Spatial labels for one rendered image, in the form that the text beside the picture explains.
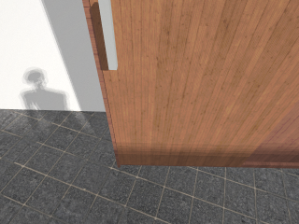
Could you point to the wardrobe door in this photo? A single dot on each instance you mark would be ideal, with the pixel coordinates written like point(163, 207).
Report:
point(199, 82)
point(282, 144)

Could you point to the handle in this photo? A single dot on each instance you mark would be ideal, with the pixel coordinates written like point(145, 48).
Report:
point(108, 32)

